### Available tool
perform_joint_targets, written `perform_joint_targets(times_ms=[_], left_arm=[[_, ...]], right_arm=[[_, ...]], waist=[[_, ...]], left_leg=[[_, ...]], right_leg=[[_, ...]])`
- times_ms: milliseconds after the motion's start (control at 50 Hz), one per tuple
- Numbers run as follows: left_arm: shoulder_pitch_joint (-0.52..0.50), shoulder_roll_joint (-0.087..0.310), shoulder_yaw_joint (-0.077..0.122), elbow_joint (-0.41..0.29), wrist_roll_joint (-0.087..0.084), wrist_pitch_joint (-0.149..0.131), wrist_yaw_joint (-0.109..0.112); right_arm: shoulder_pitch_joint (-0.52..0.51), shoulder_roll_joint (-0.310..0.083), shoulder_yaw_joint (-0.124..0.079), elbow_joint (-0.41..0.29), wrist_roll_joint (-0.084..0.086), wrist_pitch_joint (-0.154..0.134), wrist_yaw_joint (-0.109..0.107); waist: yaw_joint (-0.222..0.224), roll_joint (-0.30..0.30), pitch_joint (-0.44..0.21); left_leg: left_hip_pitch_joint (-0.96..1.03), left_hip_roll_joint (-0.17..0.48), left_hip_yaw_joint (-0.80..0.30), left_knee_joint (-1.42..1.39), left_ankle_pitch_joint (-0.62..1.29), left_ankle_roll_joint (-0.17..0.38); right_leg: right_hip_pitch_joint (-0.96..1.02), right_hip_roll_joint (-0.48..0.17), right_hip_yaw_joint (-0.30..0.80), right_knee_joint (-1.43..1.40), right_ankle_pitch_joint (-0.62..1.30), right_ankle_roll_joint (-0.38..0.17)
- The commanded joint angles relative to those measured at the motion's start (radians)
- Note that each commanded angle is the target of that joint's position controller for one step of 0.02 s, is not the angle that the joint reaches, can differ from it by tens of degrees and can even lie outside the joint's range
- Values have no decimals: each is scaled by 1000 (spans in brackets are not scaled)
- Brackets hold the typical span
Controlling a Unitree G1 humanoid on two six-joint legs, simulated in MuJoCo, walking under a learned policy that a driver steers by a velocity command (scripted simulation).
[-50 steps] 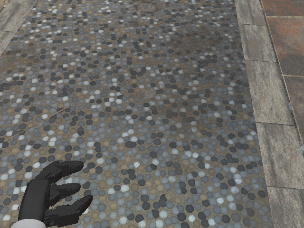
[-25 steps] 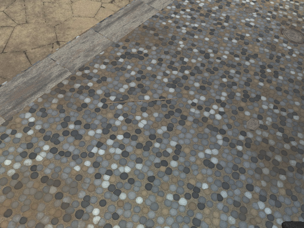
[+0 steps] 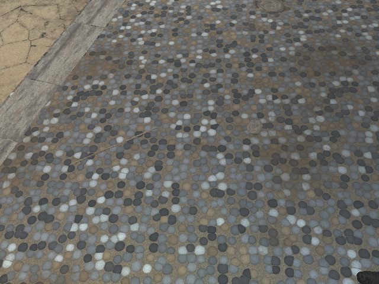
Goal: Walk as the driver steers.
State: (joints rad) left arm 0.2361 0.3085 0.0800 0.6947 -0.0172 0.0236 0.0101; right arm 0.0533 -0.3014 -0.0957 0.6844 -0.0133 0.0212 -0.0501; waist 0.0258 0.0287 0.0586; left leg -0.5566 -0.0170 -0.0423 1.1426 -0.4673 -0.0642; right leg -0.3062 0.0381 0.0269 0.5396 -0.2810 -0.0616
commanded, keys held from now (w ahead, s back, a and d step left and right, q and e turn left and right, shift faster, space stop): e+shift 0.16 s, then w+shift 0.06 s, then w+q+shift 0.78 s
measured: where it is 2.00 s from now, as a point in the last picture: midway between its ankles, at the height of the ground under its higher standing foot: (154, 139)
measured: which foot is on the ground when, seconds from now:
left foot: up 0.00-0.30, down 0.32-0.72, up 0.74-1.00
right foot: down 0.00-0.32, up 0.34-0.68, down 0.70-1.00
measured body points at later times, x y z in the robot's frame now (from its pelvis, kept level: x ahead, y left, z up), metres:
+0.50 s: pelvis +0.11 +0.02 +0.01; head +0.13 +0.05 +0.46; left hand +0.36 +0.21 -0.07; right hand +0.04 -0.24 -0.10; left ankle +0.07 +0.13 -0.74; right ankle +0.10 -0.14 -0.67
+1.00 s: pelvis +0.43 -0.02 -0.02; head +0.45 +0.01 +0.43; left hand +0.34 +0.27 -0.14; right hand +0.73 -0.21 -0.06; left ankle +0.55 +0.14 -0.66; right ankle +0.30 -0.19 -0.74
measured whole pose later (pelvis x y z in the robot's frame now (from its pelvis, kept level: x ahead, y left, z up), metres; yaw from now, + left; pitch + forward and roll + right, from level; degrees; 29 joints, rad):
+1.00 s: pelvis +0.43 -0.02 -0.02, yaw +16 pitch +2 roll -5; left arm 0.43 0.34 0.10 0.82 0.00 -0.09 0.01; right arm 0.09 -0.35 -0.06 0.58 0.04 -0.03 0.03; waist 0.09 0.04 0.02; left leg -0.87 0.14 0.01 1.12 -0.13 0.03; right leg 0.12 0.02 -0.17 0.25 -0.39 0.05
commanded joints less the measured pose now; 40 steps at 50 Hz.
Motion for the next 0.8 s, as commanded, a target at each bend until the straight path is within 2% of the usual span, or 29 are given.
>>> perform_joint_targets(times_ms=[20,80,160,180,200,220,260,300,320,340,360,380,400,420,440,460,500,540,580,640,660,680,700,720,740,760,780,800], left_arm=[[-64,160,42,-106,-9,0,31],[-45,184,53,-118,-11,10,41],[-72,198,62,-148,-9,22,37],[-69,189,58,-149,-11,23,35],[-57,177,51,-150,-14,20,30],[-47,174,45,-146,-12,14,21],[-30,139,20,-129,4,-2,6],[-32,104,-2,-119,14,-22,-1],[-44,71,-15,-122,17,-32,1],[-88,9,-35,-144,21,-48,6],[-105,37,-26,-216,-21,-76,10],[-149,109,-12,-208,-38,-105,10],[-182,127,-8,-202,-33,-128,2],[-194,106,-13,-190,-2,-142,-2],[-224,92,-13,-196,18,-153,-5],[-248,74,-13,-201,23,-159,-11],[-290,37,-20,-208,15,-162,-20],[-324,-5,-30,-209,8,-167,-28],[-356,-19,-28,-211,-1,-174,-38],[-360,26,-6,-216,-27,-176,-38],[-328,50,7,-212,-34,-177,-32],[-248,83,24,-197,-35,-177,-22],[-79,133,47,-163,-39,-175,-6],[165,200,65,-132,-31,-159,13],[235,240,63,-91,5,-148,-5],[174,145,46,-105,15,-142,-10],[151,92,34,-94,10,-137,-3],[143,75,26,-76,20,-129,1]], right_arm=[[-45,-54,-13,-82,3,-29,4],[-56,-37,-4,-76,10,-37,10],[-60,-56,-8,-70,15,-46,22],[-31,-68,-10,-60,20,-51,30],[-25,-75,-11,-56,28,-58,41],[-23,-81,-13,-57,36,-67,51],[24,-79,-11,-43,43,-90,67],[102,-64,-8,-6,40,-118,72],[185,-68,-8,25,35,-131,73],[312,-113,-12,57,24,-143,73],[349,-227,-30,52,-9,-152,91],[320,-185,-20,39,8,-159,99],[313,-145,-9,29,24,-157,93],[340,-132,-4,26,29,-154,91],[363,-120,1,33,39,-144,85],[386,-95,11,39,43,-134,75],[416,-62,25,48,47,-116,54],[411,-75,23,47,47,-102,35],[409,-92,20,50,52,-93,26],[418,-95,18,58,66,-87,28],[403,-98,16,56,69,-85,29],[373,-102,13,45,69,-86,30],[327,-98,13,23,56,-89,36],[314,-29,32,-11,22,-96,41],[424,61,66,-57,73,-111,36],[392,-18,52,-38,106,-105,24],[284,-63,42,-45,82,-100,26],[249,-59,40,-40,61,-94,31]], waist=[[-31,-107,-180],[-17,-118,-179],[-10,-177,-155],[-9,-178,-190],[6,-195,-192],[13,-228,-174],[5,-263,-143],[-36,-234,-89],[-66,-182,-79],[-97,-10,-70],[-65,243,31],[-72,150,114],[-77,87,122],[-87,61,66],[-98,46,53],[-102,73,39],[-112,112,26],[-114,125,21],[-117,139,15],[-102,162,-1],[-71,171,-14],[-15,168,-55],[73,137,-159],[173,14,-368],[104,-408,-502],[103,-356,-332],[127,-248,-178],[110,-124,-110]], left_leg=[[-132,-11,-60,-47,107,-18],[-94,-42,-72,-223,152,-32],[11,-70,-87,-378,172,-31],[45,-61,-79,-410,183,-24],[85,-50,-67,-446,180,-13],[123,-46,-49,-474,156,0],[227,-18,3,-513,140,31],[358,-3,38,-639,181,82],[439,28,-41,-692,115,114],[505,172,-310,-803,-85,182],[556,352,-833,-1021,-444,363],[516,391,-927,-1049,-517,407],[524,349,-807,-1014,-390,380],[561,288,-706,-1000,-289,351],[573,245,-623,-994,-185,326],[561,208,-558,-992,-110,309],[506,160,-470,-995,28,297],[414,123,-417,-983,116,289],[331,105,-402,-965,138,284],[289,113,-448,-927,182,268],[288,114,-457,-885,277,252],[272,95,-445,-795,436,225],[190,60,-391,-596,533,184],[37,13,-302,-272,402,153],[-260,-62,-194,31,-95,120],[-386,48,-142,178,-26,115],[-428,79,-97,220,63,116],[-391,115,-75,224,116,116]], right_leg=[[259,-222,319,-153,569,-160],[255,-196,350,-144,487,-147],[163,-168,429,-139,346,-132],[158,-166,436,-158,162,-132],[132,-162,456,-186,-85,-135],[93,-163,482,-210,-252,-142],[31,-180,484,-216,-381,-148],[-46,-156,442,-173,-419,-125],[-98,-116,386,-61,-401,-101],[-207,-24,215,269,-293,-47],[-528,45,90,488,-302,-8],[-623,-15,124,578,-243,-11],[-637,-47,130,587,-129,-11],[-608,-51,113,569,-76,-6],[-585,-63,99,508,-25,10],[-538,-68,87,442,18,29],[-440,-41,48,312,75,70],[-313,2,17,165,118,100],[-174,39,6,49,145,121],[8,45,26,-40,157,129],[79,41,28,-77,141,118],[202,32,25,-114,123,98],[427,-39,65,-106,114,60],[753,-223,222,-54,-37,-4],[949,-468,750,-202,-444,-154],[815,-469,787,-252,-541,-147],[690,-428,607,-255,-388,-124],[581,-390,472,-273,-229,-114]])
Keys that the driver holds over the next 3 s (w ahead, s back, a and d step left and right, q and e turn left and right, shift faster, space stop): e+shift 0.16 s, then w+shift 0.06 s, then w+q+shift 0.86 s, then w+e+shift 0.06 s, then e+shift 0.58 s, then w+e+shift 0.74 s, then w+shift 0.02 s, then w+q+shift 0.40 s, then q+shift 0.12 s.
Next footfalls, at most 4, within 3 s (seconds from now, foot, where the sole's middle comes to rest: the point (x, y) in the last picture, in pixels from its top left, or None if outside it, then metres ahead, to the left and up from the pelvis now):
0.32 left None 0.10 0.12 -0.77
0.70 right None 0.34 -0.18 -0.77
1.14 left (169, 205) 0.71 0.18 -0.77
1.58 right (178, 137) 1.03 0.15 -0.77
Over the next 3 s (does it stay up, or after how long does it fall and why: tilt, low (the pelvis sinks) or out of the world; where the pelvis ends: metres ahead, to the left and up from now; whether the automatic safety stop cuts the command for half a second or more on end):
stays up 1.63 -0.13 -0.04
